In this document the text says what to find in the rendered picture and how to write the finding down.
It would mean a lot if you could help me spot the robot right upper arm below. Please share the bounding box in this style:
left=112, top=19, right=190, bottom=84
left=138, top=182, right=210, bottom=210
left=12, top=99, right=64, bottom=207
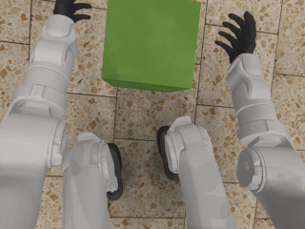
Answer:
left=236, top=146, right=305, bottom=229

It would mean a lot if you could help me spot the left robot foot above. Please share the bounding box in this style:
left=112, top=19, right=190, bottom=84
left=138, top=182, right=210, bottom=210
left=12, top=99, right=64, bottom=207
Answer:
left=107, top=143, right=123, bottom=200

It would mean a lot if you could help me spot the robot left upper arm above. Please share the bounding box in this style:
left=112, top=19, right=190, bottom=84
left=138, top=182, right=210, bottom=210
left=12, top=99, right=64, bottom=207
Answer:
left=0, top=112, right=68, bottom=229

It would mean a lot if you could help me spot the robot left hand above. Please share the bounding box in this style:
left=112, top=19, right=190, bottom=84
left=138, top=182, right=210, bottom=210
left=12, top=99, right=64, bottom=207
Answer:
left=53, top=0, right=92, bottom=23

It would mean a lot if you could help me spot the robot right forearm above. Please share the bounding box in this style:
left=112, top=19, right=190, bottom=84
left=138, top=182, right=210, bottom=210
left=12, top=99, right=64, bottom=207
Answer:
left=226, top=52, right=305, bottom=169

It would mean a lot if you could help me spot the left robot thigh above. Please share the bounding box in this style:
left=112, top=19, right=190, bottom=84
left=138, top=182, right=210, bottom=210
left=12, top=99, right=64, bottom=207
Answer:
left=62, top=139, right=113, bottom=229

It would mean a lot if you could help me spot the carton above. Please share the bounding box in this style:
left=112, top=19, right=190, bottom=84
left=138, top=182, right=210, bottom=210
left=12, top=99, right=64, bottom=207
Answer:
left=101, top=0, right=201, bottom=93

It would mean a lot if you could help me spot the robot right hand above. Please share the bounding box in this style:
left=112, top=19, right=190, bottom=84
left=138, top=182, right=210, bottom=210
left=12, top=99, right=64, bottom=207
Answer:
left=214, top=11, right=257, bottom=64

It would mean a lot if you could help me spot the robot left forearm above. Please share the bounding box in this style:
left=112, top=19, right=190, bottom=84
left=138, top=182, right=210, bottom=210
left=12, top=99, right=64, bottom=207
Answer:
left=0, top=14, right=79, bottom=129

